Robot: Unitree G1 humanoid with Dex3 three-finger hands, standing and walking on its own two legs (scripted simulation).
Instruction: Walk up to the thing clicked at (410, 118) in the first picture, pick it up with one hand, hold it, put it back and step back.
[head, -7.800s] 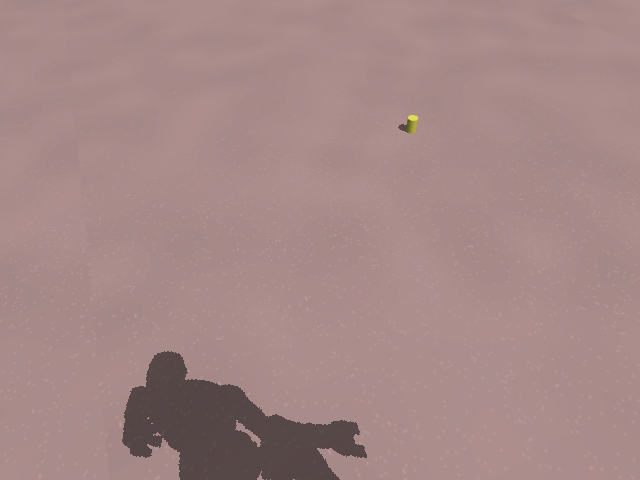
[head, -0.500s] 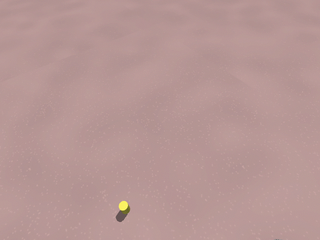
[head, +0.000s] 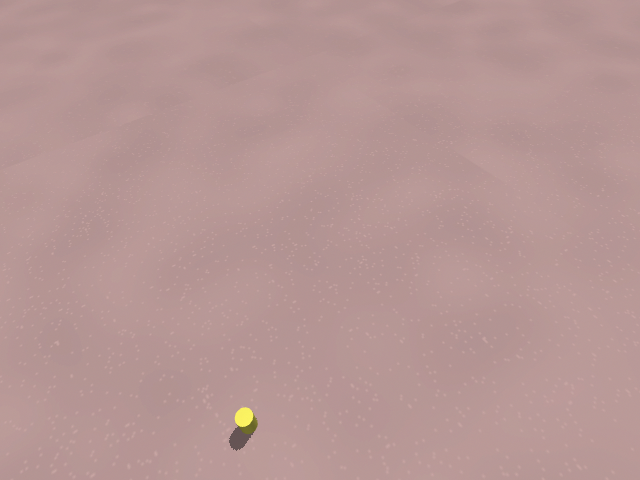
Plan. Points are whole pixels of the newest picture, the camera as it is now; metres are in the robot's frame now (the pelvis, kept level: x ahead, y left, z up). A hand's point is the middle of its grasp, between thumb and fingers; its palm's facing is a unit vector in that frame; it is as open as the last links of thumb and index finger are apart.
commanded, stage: stand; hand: left
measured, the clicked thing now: (246, 420) +0.40 +0.28 -0.74
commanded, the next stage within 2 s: walk up in 1.50 s
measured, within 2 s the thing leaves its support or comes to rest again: neither
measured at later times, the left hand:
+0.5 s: hand out of the picture +0.06 +0.25 -0.16, palm faces -0.02 -0.94 -0.34, open 7.4 cm
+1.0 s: hand out of the picture +0.06 +0.26 -0.16, palm faces -0.03 -0.94 -0.35, open 7.4 cm
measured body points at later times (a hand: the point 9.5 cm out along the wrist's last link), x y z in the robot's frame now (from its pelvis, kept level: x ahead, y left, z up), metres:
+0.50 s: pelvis -0.01 +0.00 +0.00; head -0.01 +0.00 +0.45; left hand +0.06 +0.30 -0.13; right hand +0.06 -0.30 -0.14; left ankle +0.00 +0.14 -0.75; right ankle -0.04 -0.11 -0.75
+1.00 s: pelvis -0.01 +0.01 +0.00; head +0.00 +0.00 +0.45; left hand +0.06 +0.31 -0.13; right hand +0.07 -0.30 -0.14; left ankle +0.00 +0.14 -0.75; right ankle -0.04 -0.11 -0.75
